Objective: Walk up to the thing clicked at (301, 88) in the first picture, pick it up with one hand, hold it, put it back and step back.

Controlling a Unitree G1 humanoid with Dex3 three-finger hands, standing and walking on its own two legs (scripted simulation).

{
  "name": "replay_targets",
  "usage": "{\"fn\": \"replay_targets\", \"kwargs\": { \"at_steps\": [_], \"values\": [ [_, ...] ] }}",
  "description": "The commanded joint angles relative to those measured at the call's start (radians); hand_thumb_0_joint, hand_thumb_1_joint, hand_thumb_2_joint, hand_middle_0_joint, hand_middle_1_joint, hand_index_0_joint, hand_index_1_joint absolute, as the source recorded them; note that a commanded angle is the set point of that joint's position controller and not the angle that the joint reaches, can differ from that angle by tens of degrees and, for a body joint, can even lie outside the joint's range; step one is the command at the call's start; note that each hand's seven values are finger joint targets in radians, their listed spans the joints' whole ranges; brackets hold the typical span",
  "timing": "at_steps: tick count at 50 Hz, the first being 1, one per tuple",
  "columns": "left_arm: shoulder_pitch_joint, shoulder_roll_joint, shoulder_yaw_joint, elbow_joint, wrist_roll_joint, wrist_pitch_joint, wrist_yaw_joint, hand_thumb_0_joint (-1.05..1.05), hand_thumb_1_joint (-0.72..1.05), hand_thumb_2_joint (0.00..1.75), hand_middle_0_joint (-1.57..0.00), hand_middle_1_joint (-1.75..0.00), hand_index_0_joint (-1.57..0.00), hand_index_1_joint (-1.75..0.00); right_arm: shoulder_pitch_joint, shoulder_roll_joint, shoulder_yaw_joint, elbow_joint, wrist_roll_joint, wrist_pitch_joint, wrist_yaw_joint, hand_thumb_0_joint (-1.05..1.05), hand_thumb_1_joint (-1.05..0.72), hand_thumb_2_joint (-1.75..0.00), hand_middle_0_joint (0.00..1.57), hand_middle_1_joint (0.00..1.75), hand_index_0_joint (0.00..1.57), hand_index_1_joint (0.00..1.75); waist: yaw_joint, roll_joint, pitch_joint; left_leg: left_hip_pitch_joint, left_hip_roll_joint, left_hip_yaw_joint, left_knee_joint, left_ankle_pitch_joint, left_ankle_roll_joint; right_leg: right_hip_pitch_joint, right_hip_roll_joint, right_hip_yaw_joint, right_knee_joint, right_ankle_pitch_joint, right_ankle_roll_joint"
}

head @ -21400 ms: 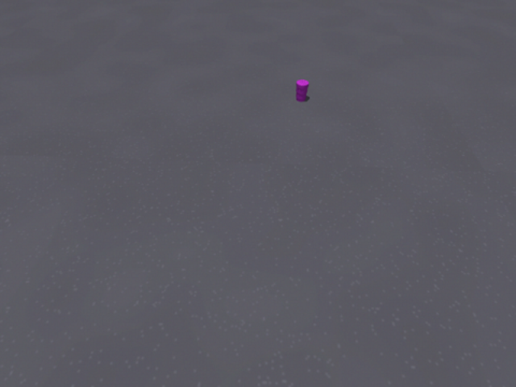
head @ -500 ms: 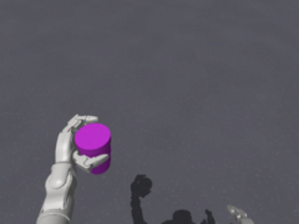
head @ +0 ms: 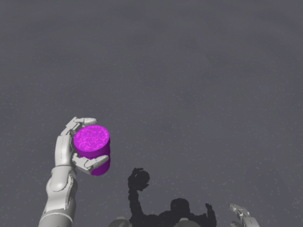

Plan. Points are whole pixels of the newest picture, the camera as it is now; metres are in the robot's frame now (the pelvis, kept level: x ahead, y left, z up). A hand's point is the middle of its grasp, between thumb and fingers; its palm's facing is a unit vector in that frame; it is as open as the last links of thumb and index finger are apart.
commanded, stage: crouch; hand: left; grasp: from the side
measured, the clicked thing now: (95, 152) +0.33 +0.17 -0.02
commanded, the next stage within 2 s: lower in 1.58 s
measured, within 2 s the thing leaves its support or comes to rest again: neither
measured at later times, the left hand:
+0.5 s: hand (102, 168) +0.36 +0.19 -0.23, palm faces +0.11 -0.99 -0.02, open 11.8 cm
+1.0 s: hand (107, 178) +0.38 +0.20 -0.42, palm faces +0.15 -0.99 -0.03, open 11.8 cm
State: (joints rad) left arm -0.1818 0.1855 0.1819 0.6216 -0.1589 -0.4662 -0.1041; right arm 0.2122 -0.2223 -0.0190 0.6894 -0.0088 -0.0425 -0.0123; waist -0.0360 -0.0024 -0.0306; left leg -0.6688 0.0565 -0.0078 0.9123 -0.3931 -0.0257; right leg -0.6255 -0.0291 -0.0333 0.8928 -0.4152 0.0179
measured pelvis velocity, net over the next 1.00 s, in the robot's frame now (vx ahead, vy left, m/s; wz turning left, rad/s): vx -0.07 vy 0.00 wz -0.08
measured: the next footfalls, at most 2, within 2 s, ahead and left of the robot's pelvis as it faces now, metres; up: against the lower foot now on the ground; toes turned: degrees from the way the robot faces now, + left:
none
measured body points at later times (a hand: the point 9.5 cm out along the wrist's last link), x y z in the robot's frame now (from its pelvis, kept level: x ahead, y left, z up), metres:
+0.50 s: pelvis -0.04 +0.00 -0.20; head +0.13 +0.02 +0.22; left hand +0.35 +0.24 -0.22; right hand +0.09 -0.27 -0.33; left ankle +0.04 +0.13 -0.69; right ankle +0.02 -0.13 -0.69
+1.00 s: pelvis -0.07 +0.00 -0.36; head +0.14 +0.04 +0.04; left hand +0.36 +0.26 -0.41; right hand +0.02 -0.27 -0.49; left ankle +0.03 +0.13 -0.69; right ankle +0.02 -0.13 -0.69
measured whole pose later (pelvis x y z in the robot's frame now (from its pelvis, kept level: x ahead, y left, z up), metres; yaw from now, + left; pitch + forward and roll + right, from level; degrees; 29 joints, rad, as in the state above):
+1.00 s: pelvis -0.07 +0.00 -0.36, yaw -5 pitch +31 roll -4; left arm -0.62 0.40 0.49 1.11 -0.09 -0.80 -0.15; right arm 0.07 -0.26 0.05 0.78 -0.13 -0.02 0.08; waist -0.13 -0.04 -0.09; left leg -2.17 0.05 -0.13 2.29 -0.66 -0.05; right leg -2.10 0.00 -0.03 2.26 -0.70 0.02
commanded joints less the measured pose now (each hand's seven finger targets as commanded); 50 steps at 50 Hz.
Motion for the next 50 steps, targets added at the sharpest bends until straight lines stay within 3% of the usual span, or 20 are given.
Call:
{"fn": "replay_targets", "kwargs": {
  "at_steps": [1,2,8,11,15,17,20,22,24,25,29,30,32,34,37,40,41,45,48,50],
  "values": [
    [-0.356,0.156,0.085,-0.177,-0.013,-0.189,-0.006,0.00,0.07,1.20,-1.22,-1.38,-1.24,-1.37,0.005,-0.140,-0.060,-0.095,-0.018,-0.031,0.002,0.00,-0.89,-0.91,0.20,0.30,0.20,0.30,-0.008,0.021,-0.320,0.034,-0.043,0.008,0.006,0.108,0.028,-0.043,0.026,0.007,-0.015,0.173,-0.030],
    [-0.318,0.156,0.091,-0.140,-0.013,-0.210,-0.019,0.00,0.08,1.22,-1.23,-1.39,-1.25,-1.39,0.006,-0.142,-0.061,-0.093,-0.021,-0.031,0.005,0.00,-0.89,-0.91,0.20,0.30,0.20,0.30,-0.008,0.020,-0.341,0.018,-0.042,0.001,0.039,0.114,0.030,-0.080,0.029,0.004,0.023,0.171,-0.030],
    [-0.447,0.175,0.104,-0.051,-0.034,-0.334,-0.068,0.00,0.03,1.20,-1.24,-1.39,-1.26,-1.39,0.003,-0.168,-0.060,-0.086,-0.036,-0.044,0.018,0.00,-0.90,-0.91,0.20,0.30,0.20,0.30,-0.034,0.088,-0.494,-0.174,-0.040,-0.035,0.268,0.039,0.024,-0.392,0.040,-0.009,0.266,0.066,-0.044],
    [-0.480,0.215,0.119,-0.022,-0.029,-0.370,-0.085,0.00,0.02,1.18,-1.22,-1.35,-1.23,-1.35,-0.007,-0.187,-0.058,-0.088,-0.040,-0.043,0.020,0.00,-0.90,-0.91,0.20,0.30,0.20,0.30,-0.021,0.115,-0.584,-0.260,-0.039,-0.044,0.373,0.069,0.025,-0.497,0.039,-0.006,0.380,0.068,-0.048],
    [-0.480,0.229,0.172,0.043,-0.044,-0.382,-0.076,0.00,0.03,1.20,-1.21,-1.35,-1.22,-1.36,-0.011,-0.184,-0.052,-0.086,-0.051,-0.037,0.025,0.00,-0.90,-0.91,0.20,0.30,0.20,0.30,-0.015,0.061,-0.653,-0.455,-0.040,-0.028,0.512,0.043,0.035,-0.516,0.032,0.041,0.447,0.059,-0.034],
    [-0.505,0.253,0.197,0.031,-0.043,-0.390,-0.077,0.00,0.03,1.20,-1.20,-1.33,-1.20,-1.34,0.000,-0.198,-0.056,-0.066,-0.056,-0.029,0.031,0.00,-0.91,-0.91,0.20,0.30,0.20,0.30,-0.010,0.102,-0.706,-0.472,-0.041,-0.037,0.562,0.072,0.033,-0.599,0.036,0.025,0.524,0.072,-0.043],
    [-0.517,0.257,0.193,0.032,-0.026,-0.393,-0.080,0.00,0.10,1.26,-1.23,-1.37,-1.23,-1.38,-0.003,-0.206,-0.059,-0.052,-0.066,-0.023,0.040,0.00,-0.91,-0.91,0.20,0.30,0.20,0.30,-0.012,0.111,-0.759,-0.509,-0.038,-0.042,0.639,0.107,0.035,-0.685,0.041,0.013,0.609,0.093,-0.047],
    [-0.530,0.238,0.186,0.082,-0.025,-0.394,-0.091,0.00,0.10,1.27,-1.24,-1.38,-1.24,-1.39,-0.013,-0.208,-0.056,-0.041,-0.069,-0.022,0.045,0.00,-0.91,-0.91,0.20,0.30,0.20,0.30,-0.030,0.092,-0.739,-0.553,-0.034,-0.053,0.682,0.071,0.037,-0.766,0.047,-0.002,0.663,0.057,-0.050],
    [-0.605,0.301,0.235,0.067,-0.019,-0.409,-0.081,0.00,0.11,1.26,-1.22,-1.37,-1.23,-1.38,-0.010,-0.206,-0.052,-0.030,-0.077,-0.019,0.045,0.00,-0.92,-0.91,0.20,0.30,0.20,0.30,-0.030,0.084,-0.778,-0.620,-0.033,-0.045,0.741,0.046,0.041,-0.767,0.045,0.013,0.700,0.043,-0.044],
    [-0.608,0.275,0.215,0.096,-0.013,-0.409,-0.081,0.00,0.08,1.26,-1.22,-1.38,-1.23,-1.39,-0.010,-0.205,-0.049,-0.028,-0.080,-0.020,0.050,0.00,-0.92,-0.91,0.20,0.30,0.20,0.30,-0.043,0.091,-0.779,-0.634,-0.033,-0.051,0.754,0.033,0.037,-0.811,0.047,-0.001,0.734,0.024,-0.050],
    [-0.687,0.305,0.244,0.146,0.004,-0.430,-0.065,0.00,0.06,1.28,-1.19,-1.37,-1.20,-1.38,-0.017,-0.208,-0.038,-0.010,-0.095,-0.017,0.059,0.00,-0.92,-0.91,0.20,0.30,0.20,0.30,-0.055,0.112,-0.780,-0.725,-0.031,-0.050,0.836,-0.045,0.032,-0.916,0.046,-0.009,0.823,-0.052,-0.054],
    [-0.687,0.348,0.279,0.167,0.008,-0.436,-0.059,0.00,0.06,1.28,-1.19,-1.37,-1.20,-1.39,-0.024,-0.210,-0.036,-0.008,-0.098,-0.016,0.059,0.00,-0.92,-0.92,0.20,0.30,0.20,0.30,-0.039,0.107,-0.774,-0.769,-0.033,-0.039,0.862,-0.079,0.033,-0.928,0.048,0.000,0.832,-0.085,-0.051],
    [-0.736,0.337,0.255,0.140,0.017,-0.448,-0.060,0.00,0.04,1.29,-1.20,-1.39,-1.21,-1.40,-0.030,-0.208,-0.030,-0.008,-0.104,-0.015,0.066,0.00,-0.92,-0.92,0.20,0.30,0.20,0.30,-0.055,0.145,-0.777,-0.802,-0.034,-0.037,0.894,-0.118,0.030,-0.976,0.047,-0.006,0.873,-0.112,-0.055],
    [-0.729,0.370,0.287,0.182,0.024,-0.450,-0.052,0.00,0.03,1.28,-1.20,-1.38,-1.21,-1.40,-0.027,-0.210,-0.026,0.004,-0.108,-0.013,0.068,0.00,-0.93,-0.92,0.20,0.30,0.20,0.30,-0.051,0.128,-0.768,-0.860,-0.035,-0.027,0.931,-0.151,0.030,-0.979,0.048,-0.005,0.899,-0.141,-0.051],
    [-0.737,0.380,0.287,0.209,0.034,-0.449,-0.053,0.00,0.01,1.27,-1.18,-1.37,-1.18,-1.38,-0.032,-0.218,-0.022,0.008,-0.112,-0.009,0.075,0.00,-0.93,-0.92,0.20,0.30,0.20,0.30,-0.056,0.133,-0.775,-0.905,-0.036,-0.021,0.978,-0.166,0.030,-1.018,0.051,-0.016,0.952,-0.149,-0.051],
    [-0.760,0.438,0.334,0.187,0.037,-0.450,-0.043,0.00,0.01,1.26,-1.17,-1.35,-1.17,-1.37,-0.029,-0.228,-0.017,0.016,-0.115,-0.001,0.077,0.00,-0.93,-0.92,0.20,0.30,0.20,0.30,-0.043,0.162,-0.802,-0.928,-0.035,-0.018,1.021,-0.150,0.028,-1.046,0.054,-0.027,1.011,-0.130,-0.053],
    [-0.755,0.397,0.304,0.206,0.040,-0.445,-0.046,0.00,0.01,1.27,-1.18,-1.36,-1.19,-1.38,-0.026,-0.228,-0.017,0.018,-0.118,0.000,0.079,0.00,-0.93,-0.92,0.20,0.30,0.20,0.30,-0.059,0.169,-0.805,-0.922,-0.035,-0.020,1.036,-0.146,0.028,-1.074,0.055,-0.036,1.027,-0.122,-0.055],
    [-0.778,0.440,0.325,0.230,0.053,-0.439,-0.047,0.00,0.02,1.25,-1.15,-1.32,-1.15,-1.34,-0.029,-0.244,-0.011,0.031,-0.120,0.010,0.080,0.00,-0.93,-0.92,0.20,0.30,0.20,0.30,-0.067,0.187,-0.761,-0.965,-0.034,-0.028,1.082,-0.164,0.024,-1.149,0.056,-0.055,1.089,-0.131,-0.057],
    [-0.792,0.410,0.318,0.246,0.039,-0.443,-0.050,0.00,0.02,1.25,-1.17,-1.34,-1.17,-1.35,-0.037,-0.248,0.002,0.028,-0.127,0.011,0.085,0.00,-0.93,-0.92,0.20,0.30,0.20,0.30,-0.087,0.160,-0.724,-1.034,-0.036,-0.031,1.120,-0.219,0.029,-1.159,0.058,-0.067,1.108,-0.161,-0.051],
    [-0.801,0.470,0.340,0.250,0.045,-0.447,-0.053,0.00,0.04,1.24,-1.16,-1.33,-1.16,-1.34,-0.042,-0.260,0.009,0.028,-0.129,0.017,0.085,0.00,-0.93,-0.92,0.20,0.30,0.20,0.30,-0.083,0.183,-0.703,-1.054,-0.034,-0.033,1.134,-0.244,0.027,-1.185,0.061,-0.075,1.133,-0.185,-0.052]
  ]
}}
